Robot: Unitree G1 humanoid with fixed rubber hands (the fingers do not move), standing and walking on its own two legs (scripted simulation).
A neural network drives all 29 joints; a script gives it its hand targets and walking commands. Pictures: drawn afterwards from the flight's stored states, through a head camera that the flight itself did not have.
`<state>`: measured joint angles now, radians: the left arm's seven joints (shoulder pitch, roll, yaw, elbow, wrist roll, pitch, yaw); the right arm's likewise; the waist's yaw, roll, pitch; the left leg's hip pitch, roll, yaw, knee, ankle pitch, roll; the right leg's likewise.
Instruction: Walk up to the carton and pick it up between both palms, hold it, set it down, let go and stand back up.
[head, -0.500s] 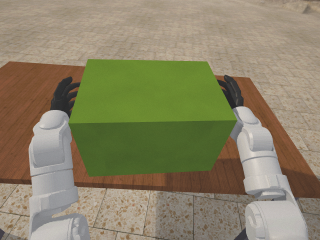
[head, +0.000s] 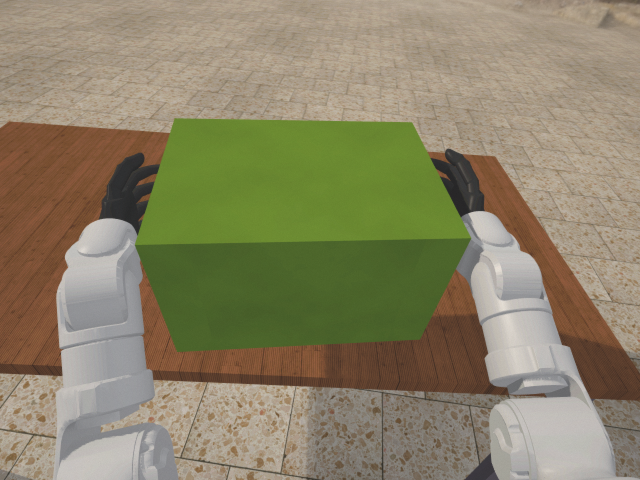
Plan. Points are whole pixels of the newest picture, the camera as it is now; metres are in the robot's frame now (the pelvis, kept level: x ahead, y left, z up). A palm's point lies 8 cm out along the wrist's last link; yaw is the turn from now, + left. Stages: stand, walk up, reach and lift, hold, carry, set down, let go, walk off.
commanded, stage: hold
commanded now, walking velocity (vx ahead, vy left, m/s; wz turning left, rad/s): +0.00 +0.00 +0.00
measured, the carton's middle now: (300, 231) +0.38 +0.01 +0.16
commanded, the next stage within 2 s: none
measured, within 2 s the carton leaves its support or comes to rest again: neither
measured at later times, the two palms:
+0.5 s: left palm (111, 225) +0.34 +0.21 +0.20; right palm (459, 217) +0.36 -0.18 +0.20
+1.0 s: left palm (118, 230) +0.34 +0.21 +0.19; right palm (462, 221) +0.35 -0.19 +0.20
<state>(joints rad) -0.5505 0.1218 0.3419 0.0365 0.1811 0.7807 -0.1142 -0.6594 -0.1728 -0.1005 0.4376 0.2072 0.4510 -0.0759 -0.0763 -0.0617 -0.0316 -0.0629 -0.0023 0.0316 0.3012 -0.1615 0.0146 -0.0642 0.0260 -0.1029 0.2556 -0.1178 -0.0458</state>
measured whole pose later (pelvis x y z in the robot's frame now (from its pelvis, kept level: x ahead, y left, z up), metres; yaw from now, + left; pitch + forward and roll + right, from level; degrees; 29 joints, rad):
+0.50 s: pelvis -0.01 +0.00 +0.00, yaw +0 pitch -4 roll +0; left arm -0.58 0.12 0.34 0.05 0.18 0.78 -0.11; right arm -0.67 -0.16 -0.14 0.44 0.19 0.44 -0.06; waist -0.06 -0.05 -0.03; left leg -0.08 -0.01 0.03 0.31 -0.15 0.02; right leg -0.09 0.02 -0.11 0.27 -0.11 -0.05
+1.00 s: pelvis +0.00 +0.00 +0.00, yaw +0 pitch -5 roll +0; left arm -0.53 0.11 0.35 0.00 0.18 0.79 -0.12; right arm -0.63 -0.18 -0.09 0.39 0.22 0.46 -0.09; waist -0.07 -0.05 -0.01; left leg -0.05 0.00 0.03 0.30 -0.16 0.02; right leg -0.05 0.02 -0.10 0.25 -0.11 -0.04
